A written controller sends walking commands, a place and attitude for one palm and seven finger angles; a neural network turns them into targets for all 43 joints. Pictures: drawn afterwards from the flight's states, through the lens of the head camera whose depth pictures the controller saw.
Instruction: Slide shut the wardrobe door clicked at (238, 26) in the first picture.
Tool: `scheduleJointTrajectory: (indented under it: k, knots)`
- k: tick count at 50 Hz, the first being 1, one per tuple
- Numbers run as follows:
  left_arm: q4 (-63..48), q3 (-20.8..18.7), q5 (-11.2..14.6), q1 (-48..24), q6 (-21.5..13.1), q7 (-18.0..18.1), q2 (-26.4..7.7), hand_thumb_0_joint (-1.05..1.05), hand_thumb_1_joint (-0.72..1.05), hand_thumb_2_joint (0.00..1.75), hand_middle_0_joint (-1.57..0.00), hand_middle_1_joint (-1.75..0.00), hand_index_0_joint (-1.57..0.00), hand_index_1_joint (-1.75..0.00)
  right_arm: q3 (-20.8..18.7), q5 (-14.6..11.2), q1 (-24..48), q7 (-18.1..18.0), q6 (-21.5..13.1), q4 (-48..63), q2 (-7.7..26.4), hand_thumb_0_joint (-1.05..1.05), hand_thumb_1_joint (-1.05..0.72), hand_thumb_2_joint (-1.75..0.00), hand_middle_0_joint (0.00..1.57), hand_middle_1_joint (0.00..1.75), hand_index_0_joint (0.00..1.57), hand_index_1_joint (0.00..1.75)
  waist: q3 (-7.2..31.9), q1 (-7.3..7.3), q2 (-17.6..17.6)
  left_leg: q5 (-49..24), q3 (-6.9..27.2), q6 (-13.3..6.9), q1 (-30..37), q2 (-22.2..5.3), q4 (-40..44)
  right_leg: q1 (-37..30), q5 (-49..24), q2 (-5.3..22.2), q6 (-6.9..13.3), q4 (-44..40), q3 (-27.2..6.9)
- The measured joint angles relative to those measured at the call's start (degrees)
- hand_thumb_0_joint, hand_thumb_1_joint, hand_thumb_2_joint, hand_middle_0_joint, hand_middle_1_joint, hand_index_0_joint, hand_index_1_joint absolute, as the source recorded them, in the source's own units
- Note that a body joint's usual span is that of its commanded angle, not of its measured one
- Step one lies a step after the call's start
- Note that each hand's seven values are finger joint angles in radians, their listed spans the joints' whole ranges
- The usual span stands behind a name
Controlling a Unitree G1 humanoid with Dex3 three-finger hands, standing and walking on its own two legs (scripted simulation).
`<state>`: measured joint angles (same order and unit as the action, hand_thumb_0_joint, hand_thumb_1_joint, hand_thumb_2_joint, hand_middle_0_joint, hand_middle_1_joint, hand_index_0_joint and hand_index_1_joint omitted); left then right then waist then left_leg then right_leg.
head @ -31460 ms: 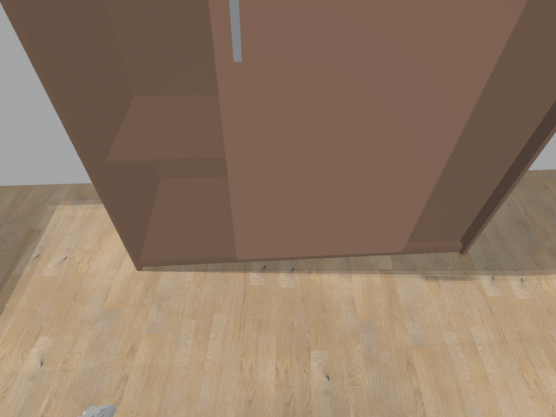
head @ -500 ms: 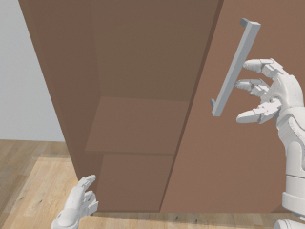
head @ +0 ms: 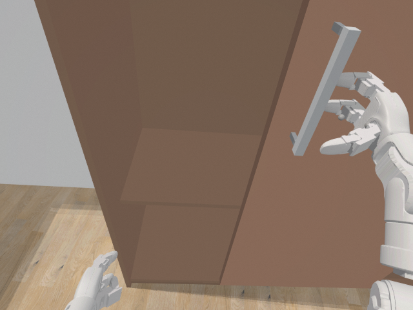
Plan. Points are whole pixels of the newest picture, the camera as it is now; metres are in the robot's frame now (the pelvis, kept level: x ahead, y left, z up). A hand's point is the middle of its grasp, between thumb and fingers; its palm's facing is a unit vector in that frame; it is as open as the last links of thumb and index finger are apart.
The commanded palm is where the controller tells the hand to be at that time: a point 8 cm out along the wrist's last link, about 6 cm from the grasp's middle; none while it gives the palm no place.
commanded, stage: feel for the door with the fingertips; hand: right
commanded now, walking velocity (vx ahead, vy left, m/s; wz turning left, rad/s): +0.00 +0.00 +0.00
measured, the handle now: (316, 96) +0.43 -0.17 +0.27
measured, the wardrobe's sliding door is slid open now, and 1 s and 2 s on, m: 0.41 0.41 0.41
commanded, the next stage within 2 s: slide the fingers in behind the handle in 0.04 s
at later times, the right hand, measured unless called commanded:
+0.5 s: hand (348, 123) +0.34 -0.19 +0.27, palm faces -0.01 +1.00 -0.09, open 14.0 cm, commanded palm +0.32 -0.24 +0.27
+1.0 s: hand (343, 124) +0.34 -0.18 +0.27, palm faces +0.03 +1.00 -0.07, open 14.0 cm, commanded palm +0.32 -0.22 +0.27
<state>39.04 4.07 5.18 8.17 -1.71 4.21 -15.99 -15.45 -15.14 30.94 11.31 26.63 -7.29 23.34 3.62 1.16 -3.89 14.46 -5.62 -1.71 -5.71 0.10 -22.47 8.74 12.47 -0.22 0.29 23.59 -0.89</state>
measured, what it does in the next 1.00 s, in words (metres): stands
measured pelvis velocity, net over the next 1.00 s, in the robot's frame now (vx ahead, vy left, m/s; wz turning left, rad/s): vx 0.00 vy -0.01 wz -0.01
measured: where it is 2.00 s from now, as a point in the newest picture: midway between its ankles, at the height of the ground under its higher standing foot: outside the picture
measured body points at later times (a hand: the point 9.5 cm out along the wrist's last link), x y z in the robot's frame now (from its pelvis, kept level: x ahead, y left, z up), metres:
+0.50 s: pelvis +0.01 -0.01 +0.00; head -0.03 +0.02 +0.45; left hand +0.20 +0.23 -0.08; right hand +0.33 -0.25 +0.27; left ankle -0.02 +0.09 -0.74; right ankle +0.00 -0.12 -0.74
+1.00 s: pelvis +0.00 -0.01 +0.00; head -0.04 +0.02 +0.45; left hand +0.22 +0.20 -0.07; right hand +0.33 -0.24 +0.27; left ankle -0.02 +0.09 -0.74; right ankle +0.00 -0.12 -0.74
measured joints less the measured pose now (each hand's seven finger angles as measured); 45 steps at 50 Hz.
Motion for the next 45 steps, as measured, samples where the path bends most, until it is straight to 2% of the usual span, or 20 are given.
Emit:
scheduleJointTrajectory:
  k: [7,16,23,31,45]
  knots:
    - [-0.10,-0.06,-0.26,0.67,-0.36,-0.15,0.29,0.01,0.90,0.89,-0.20,-0.30,-0.20,-0.30,-0.19,0.44,1.53,-0.13,-1.15,-2.42,0.04,-0.01,0.51,-0.30,0.30,1.20,0.31,1.22,0.03,-0.44,-0.04,-0.30,0.29,0.11,-0.14,-0.04,0.46,0.00,-0.22,-0.05,0.13,-0.53,0.28]
    - [-1.07,-0.18,-0.17,1.26,0.17,-0.59,0.22,0.01,0.90,0.89,-0.20,-0.30,-0.20,-0.30,-1.97,-0.15,-1.99,0.95,-1.12,0.28,0.72,-0.01,0.50,-0.30,0.30,1.20,0.30,1.20,0.58,-0.66,-0.14,-0.15,1.03,0.34,-0.18,-0.07,0.54,-0.25,0.15,-0.06,0.32,-0.71,0.99]
    - [-1.33,-0.36,-0.02,0.65,-0.05,-0.61,-0.05,0.01,0.90,0.89,-0.20,-0.30,-0.20,-0.30,-1.99,-0.90,-5.82,1.32,-0.47,6.61,-0.15,-0.01,0.51,-0.30,0.30,1.20,0.30,1.20,0.56,0.24,-0.10,0.25,0.95,0.57,0.21,-0.37,0.22,-0.56,0.49,-0.35,0.51,-0.40,0.91]
    - [-0.96,0.31,-0.15,-2.36,-0.10,-0.57,0.49,0.01,0.90,0.89,-0.20,-0.30,-0.20,-0.30,0.40,-1.17,-5.48,-0.46,1.97,9.56,-2.39,-0.01,0.51,-0.30,0.30,1.20,0.30,1.20,0.47,1.36,0.00,0.54,0.49,0.74,0.45,-0.77,-0.28,-0.67,0.51,-0.76,0.66,-0.04,0.44]
    - [-0.79,1.08,-0.41,-3.68,0.34,-0.46,1.52,0.01,0.90,0.89,-0.20,-0.30,-0.20,-0.30,2.81,0.91,-2.63,-3.55,3.22,8.82,-4.71,-0.01,0.51,-0.30,0.30,1.20,0.29,1.24,-0.16,2.44,0.27,0.38,-0.24,0.73,1.00,-0.98,-0.14,-0.85,0.16,-1.02,0.66,-0.03,-0.30]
